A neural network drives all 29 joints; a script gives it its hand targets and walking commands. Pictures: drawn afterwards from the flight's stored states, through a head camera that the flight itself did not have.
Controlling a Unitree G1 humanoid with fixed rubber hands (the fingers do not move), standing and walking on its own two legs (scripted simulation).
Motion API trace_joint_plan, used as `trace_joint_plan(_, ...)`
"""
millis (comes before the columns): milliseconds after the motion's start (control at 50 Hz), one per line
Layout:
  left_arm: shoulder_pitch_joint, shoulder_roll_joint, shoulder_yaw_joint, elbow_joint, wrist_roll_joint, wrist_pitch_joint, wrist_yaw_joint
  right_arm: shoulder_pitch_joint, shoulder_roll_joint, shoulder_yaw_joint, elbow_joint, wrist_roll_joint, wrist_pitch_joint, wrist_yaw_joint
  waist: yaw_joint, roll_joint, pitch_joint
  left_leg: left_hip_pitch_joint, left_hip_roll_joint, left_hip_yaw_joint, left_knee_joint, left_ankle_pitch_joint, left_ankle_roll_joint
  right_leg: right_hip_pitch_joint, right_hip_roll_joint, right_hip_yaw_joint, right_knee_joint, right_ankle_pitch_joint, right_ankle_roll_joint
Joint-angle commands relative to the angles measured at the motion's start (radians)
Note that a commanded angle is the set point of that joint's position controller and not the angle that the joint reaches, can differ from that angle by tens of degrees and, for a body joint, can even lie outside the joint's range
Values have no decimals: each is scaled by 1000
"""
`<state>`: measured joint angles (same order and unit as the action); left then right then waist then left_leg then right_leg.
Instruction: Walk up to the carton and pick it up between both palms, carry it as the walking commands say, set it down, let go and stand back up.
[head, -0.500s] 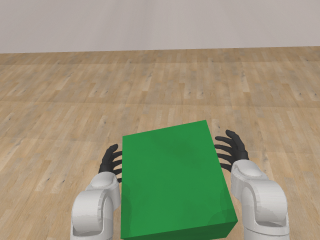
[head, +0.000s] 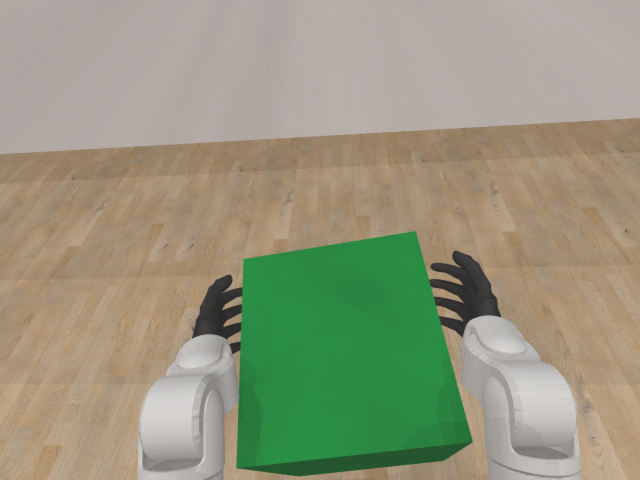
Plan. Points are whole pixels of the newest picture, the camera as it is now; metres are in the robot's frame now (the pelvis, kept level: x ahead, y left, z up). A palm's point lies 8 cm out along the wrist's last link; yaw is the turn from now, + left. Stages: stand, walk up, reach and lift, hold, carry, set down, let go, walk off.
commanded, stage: carry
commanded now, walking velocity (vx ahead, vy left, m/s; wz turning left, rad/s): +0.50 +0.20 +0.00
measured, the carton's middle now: (350, 367) +0.27 -0.01 +0.01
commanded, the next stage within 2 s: none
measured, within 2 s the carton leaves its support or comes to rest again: neither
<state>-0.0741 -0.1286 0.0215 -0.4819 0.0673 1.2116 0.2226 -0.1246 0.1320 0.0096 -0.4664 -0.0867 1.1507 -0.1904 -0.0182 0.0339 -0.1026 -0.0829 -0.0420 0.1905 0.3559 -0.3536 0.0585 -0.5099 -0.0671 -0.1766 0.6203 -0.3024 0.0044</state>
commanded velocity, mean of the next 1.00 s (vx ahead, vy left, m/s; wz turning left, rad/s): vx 0.18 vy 0.07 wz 0.00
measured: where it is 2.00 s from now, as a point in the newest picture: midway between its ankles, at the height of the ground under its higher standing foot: (297, 389)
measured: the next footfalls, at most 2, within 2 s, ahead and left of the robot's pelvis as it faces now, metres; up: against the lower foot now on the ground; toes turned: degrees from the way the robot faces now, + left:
right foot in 0.02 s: +0.16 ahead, -0.08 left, +0.00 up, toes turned -10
left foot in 0.46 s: +0.47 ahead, +0.23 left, +0.00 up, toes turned +11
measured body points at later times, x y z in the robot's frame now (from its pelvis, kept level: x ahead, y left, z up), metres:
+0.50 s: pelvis +0.33 +0.11 -0.01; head +0.35 +0.10 +0.44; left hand +0.60 +0.26 +0.08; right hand +0.62 -0.02 +0.08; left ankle +0.43 +0.22 -0.74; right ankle +0.13 -0.06 -0.70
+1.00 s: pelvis +0.52 +0.16 +0.00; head +0.50 +0.15 +0.45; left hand +0.78 +0.32 +0.11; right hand +0.81 +0.03 +0.11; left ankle +0.43 +0.22 -0.73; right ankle +0.51 +0.06 -0.73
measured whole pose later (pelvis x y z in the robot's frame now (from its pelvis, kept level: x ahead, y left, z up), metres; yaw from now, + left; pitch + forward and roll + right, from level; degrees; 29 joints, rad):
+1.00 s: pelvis +0.52 +0.16 +0.00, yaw +3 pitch +4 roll +0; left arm -0.14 -0.13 0.04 -0.40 0.08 1.23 0.22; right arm -0.18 0.14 -0.02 -0.40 -0.09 1.23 -0.21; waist 0.00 0.03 -0.15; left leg -0.18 -0.01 0.16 0.50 -0.35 0.03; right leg -0.30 -0.05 -0.17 0.51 -0.28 -0.02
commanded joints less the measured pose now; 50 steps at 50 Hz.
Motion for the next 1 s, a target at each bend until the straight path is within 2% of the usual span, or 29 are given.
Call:
trace_joint_plan(0,-378,-916,-551,-85,-292,-30,-210,-294,969,576,-17,311,46,171,49,-93,-231,-217,152,14,323,630,1,565,-53,66,-200,154,-71)
trace_joint_plan(20,-372,-885,-533,-63,-279,-22,-204,-301,944,570,-6,308,59,169,63,-254,-231,-428,71,13,582,410,-38,676,-270,417,-325,-10,-164)
trace_joint_plan(40,-363,-880,-512,-36,-256,-23,-196,-315,935,605,-12,312,69,175,53,-381,-215,-619,-1,-84,798,-69,-59,765,-418,710,-394,250,-272)
trace_joint_plan(60,-371,-901,-508,-58,-269,-30,-197,-356,964,611,-44,345,66,177,44,-264,-229,-666,59,-213,918,-87,-53,777,-421,674,-340,422,-287)
trace_joint_plan(80,-415,-928,-522,-93,-287,-36,-200,-363,1002,602,-39,356,60,178,42,-136,-195,-685,94,-241,950,-69,-49,731,-417,570,-321,520,-246)
trace_joint_plan(100,-444,-958,-544,-113,-304,-38,-205,-347,1021,592,-39,351,51,181,44,-44,-185,-674,131,-250,879,-6,-44,697,-406,502,-337,454,-207)
trace_joint_plan(120,-484,-989,-577,-150,-327,-45,-207,-314,1048,583,-20,343,43,187,42,11,-174,-643,149,-248,765,35,-48,667,-364,408,-354,387,-165)
trace_joint_plan(140,-513,-995,-589,-167,-342,-49,-213,-302,1066,573,2,333,34,188,41,-26,-154,-601,141,-207,660,33,-53,636,-330,323,-370,383,-132)
trace_joint_plan(240,-484,-956,-604,-189,-370,-61,-237,-272,1072,568,-1,288,7,161,35,-222,-100,-464,91,-82,338,164,-73,574,-245,86,-410,524,-68)
trace_joint_plan(280,-442,-935,-588,-172,-369,-55,-241,-273,1055,576,-21,287,9,151,34,-248,-86,-398,68,-36,250,236,-76,548,-220,22,-402,529,-42)
trace_joint_plan(340,-405,-907,-577,-175,-364,-47,-241,-282,1031,595,-44,301,17,149,39,-265,-118,-285,7,41,142,315,-83,573,-189,-38,-302,785,-16)
trace_joint_plan(380,-395,-891,-569,-180,-355,-41,-233,-277,1016,598,-48,312,26,149,27,-242,-167,-132,-50,111,-4,415,-89,579,-140,-89,-128,835,28)
trace_joint_plan(400,-389,-880,-563,-178,-344,-33,-228,-258,1001,587,-36,315,33,148,-2,-188,-231,44,-41,96,-44,432,-62,494,-105,-101,40,713,53)
trace_joint_plan(420,-409,-849,-558,-174,-325,-26,-220,-249,982,571,-14,315,39,151,-30,-59,-291,264,118,-109,-7,540,7,256,-66,-79,259,434,86)
trace_joint_plan(440,-389,-849,-556,-146,-311,-19,-216,-255,950,550,-4,305,45,152,-9,195,-339,445,348,-435,39,885,99,-20,43,-27,482,-235,89)
trace_joint_plan(460,-360,-857,-544,-106,-313,-19,-212,-257,963,552,10,307,49,152,7,156,-407,516,426,-510,78,1104,169,-92,42,98,610,-322,52)
trace_joint_plan(480,-366,-902,-571,-127,-331,-30,-210,-270,991,558,-22,332,37,162,7,149,-460,547,422,-446,109,1151,183,-140,-5,134,611,-298,52)
trace_joint_plan(520,-440,-969,-614,-152,-352,-50,-219,-305,1053,561,-58,348,8,174,13,100,-410,344,358,-289,83,1135,123,-77,-58,174,484,-215,52)
trace_joint_plan(540,-487,-1017,-637,-180,-364,-63,-224,-334,1092,564,-84,358,-8,182,14,109,-385,276,336,-245,53,1104,106,-40,-63,166,376,-190,54)
trace_joint_plan(640,-444,-1028,-630,-179,-360,-84,-226,-268,1087,556,-62,327,-25,185,9,88,-366,125,315,-127,25,992,106,167,-8,87,9,-62,46)
trace_joint_plan(660,-414,-1013,-620,-154,-351,-78,-224,-243,1065,545,-38,315,-16,184,13,92,-368,120,302,-102,46,962,95,206,-1,72,-64,19,39)
trace_joint_plan(700,-380,-991,-599,-121,-333,-68,-224,-249,1030,551,-24,308,-2,182,32,29,-357,52,240,-61,98,780,30,338,-28,59,-248,299,26)
trace_joint_plan(720,-383,-985,-594,-111,-329,-60,-226,-255,1018,551,-14,305,7,182,33,-2,-355,-10,215,-66,111,647,-5,404,-89,104,-237,431,4)
trace_joint_plan(740,-392,-965,-584,-108,-323,-52,-228,-260,1010,560,-2,307,15,182,21,-75,-345,-52,191,-80,124,476,-24,434,-161,173,-237,550,-16)
trace_joint_plan(760,-398,-965,-578,-92,-313,-44,-227,-281,994,570,-11,309,25,182,14,-116,-309,-51,166,-78,117,324,-40,403,-195,193,-213,687,-37)
trace_joint_plan(780,-422,-981,-566,-77,-306,-41,-231,-326,1005,586,-44,320,31,185,12,-173,-287,-73,159,-85,100,316,-62,421,-218,195,-184,768,-58)
trace_joint_plan(800,-412,-984,-553,-60,-305,-36,-234,-364,1011,597,-64,334,36,184,11,-189,-274,-62,171,-96,100,362,-64,417,-200,175,-173,762,-58)
trace_joint_plan(900,-421,-946,-542,-40,-305,-7,-219,-346,986,541,7,332,68,179,16,-18,-265,43,223,-126,155,786,-62,314,-120,92,-114,580,-17)
trace_joint_plan(980,-467,-954,-555,-36,-314,2,-213,-336,995,508,49,318,74,179,13,19,-272,63,225,-131,193,919,-65,308,-101,72,-79,595,-16)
